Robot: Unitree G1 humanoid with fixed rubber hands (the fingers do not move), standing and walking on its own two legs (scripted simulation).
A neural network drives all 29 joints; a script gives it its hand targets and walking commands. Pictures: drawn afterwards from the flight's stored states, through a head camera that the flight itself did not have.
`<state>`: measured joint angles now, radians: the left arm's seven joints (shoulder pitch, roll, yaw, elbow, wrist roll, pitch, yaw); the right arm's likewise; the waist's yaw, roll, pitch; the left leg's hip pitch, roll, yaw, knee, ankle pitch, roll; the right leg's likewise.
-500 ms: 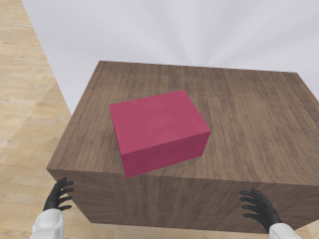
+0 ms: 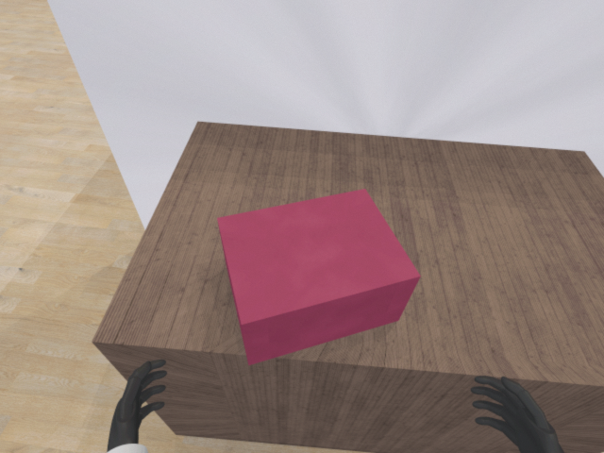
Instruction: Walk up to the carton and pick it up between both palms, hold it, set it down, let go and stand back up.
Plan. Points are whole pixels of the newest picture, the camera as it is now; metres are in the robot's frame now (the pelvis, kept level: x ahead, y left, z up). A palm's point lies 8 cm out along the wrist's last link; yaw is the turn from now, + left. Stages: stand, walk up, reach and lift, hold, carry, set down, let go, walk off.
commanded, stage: reach and lift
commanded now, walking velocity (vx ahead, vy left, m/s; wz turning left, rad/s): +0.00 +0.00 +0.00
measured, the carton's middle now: (310, 271) +0.41 +0.01 -0.05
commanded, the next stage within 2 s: none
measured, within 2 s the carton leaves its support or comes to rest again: neither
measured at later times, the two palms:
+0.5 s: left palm (157, 411) +0.17 +0.19 -0.02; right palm (539, 423) +0.18 -0.29 -0.03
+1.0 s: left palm (150, 368) +0.21 +0.20 +0.01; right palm (515, 357) +0.25 -0.27 +0.00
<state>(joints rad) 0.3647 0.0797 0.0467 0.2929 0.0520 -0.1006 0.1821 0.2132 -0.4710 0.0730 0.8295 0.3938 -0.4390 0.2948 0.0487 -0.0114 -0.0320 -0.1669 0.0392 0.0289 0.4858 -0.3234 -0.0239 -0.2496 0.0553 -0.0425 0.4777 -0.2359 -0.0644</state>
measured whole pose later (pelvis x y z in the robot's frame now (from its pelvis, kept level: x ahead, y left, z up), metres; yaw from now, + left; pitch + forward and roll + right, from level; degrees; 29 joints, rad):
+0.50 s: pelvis -0.01 -0.01 -0.01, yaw -1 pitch +2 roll +1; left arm 0.30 0.00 0.03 0.31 0.03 -0.23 0.23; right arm 0.11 -0.51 0.18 0.90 0.54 -0.57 0.34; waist 0.05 -0.02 -0.07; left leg -0.24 0.03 0.03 0.57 -0.35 -0.03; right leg -0.35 0.06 -0.02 0.59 -0.28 -0.07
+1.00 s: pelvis -0.01 +0.00 +0.00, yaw -1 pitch +3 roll +0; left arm 0.14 0.01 0.05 0.23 0.02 -0.06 0.25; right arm -0.09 -0.51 0.14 0.87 0.52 -0.40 0.33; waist 0.08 -0.03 -0.06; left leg -0.24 0.03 0.02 0.50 -0.31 -0.02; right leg -0.33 0.06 -0.01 0.50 -0.22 -0.07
